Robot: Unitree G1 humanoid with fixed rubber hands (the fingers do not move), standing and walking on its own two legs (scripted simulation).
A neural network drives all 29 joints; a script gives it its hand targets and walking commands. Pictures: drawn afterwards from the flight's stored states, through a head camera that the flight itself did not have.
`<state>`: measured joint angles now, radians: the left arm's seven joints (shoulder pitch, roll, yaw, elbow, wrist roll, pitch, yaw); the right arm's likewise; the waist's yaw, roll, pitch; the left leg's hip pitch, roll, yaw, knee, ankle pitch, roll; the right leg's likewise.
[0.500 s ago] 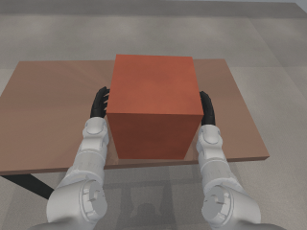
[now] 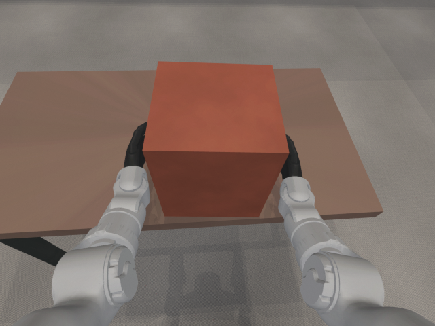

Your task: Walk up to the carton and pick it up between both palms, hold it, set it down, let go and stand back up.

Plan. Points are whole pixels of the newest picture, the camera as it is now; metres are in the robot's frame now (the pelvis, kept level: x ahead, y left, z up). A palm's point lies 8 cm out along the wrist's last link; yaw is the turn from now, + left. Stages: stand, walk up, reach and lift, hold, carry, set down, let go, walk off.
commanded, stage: set down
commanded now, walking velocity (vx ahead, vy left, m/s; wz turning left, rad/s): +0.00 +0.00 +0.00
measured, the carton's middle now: (213, 147) +0.45 +0.01 +0.03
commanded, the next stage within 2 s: none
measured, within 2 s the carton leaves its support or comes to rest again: neither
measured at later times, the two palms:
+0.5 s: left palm (101, 139) +0.41 +0.20 +0.10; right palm (341, 141) +0.40 -0.21 +0.11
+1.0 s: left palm (94, 120) +0.40 +0.19 +0.16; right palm (352, 138) +0.39 -0.21 +0.14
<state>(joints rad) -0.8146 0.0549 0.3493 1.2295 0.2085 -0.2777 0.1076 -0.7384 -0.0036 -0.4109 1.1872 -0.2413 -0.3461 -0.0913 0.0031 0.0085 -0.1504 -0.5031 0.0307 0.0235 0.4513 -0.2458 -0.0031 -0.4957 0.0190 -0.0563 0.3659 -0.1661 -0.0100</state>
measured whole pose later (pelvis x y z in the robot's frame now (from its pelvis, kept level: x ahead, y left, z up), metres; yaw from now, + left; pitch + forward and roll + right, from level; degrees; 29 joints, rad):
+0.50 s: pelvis -0.05 +0.00 -0.02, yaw +0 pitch +20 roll -2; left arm -1.12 0.30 -0.19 1.43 -0.41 -0.13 0.11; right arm -1.04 -0.32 -0.01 1.31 0.34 -0.08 -0.02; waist -0.02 -0.01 -0.28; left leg -0.75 0.04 0.02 0.66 -0.26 0.00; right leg -0.74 0.02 -0.06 0.56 -0.18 -0.02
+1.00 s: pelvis -0.04 -0.02 +0.00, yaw +2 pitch +12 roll +0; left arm -1.01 0.36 0.00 1.11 -0.29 0.20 0.04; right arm -0.88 -0.23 -0.08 0.93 0.26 0.21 -0.17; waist -0.04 0.00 -0.18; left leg -0.46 0.03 0.00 0.45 -0.19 -0.02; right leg -0.47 0.02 -0.08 0.42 -0.15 -0.04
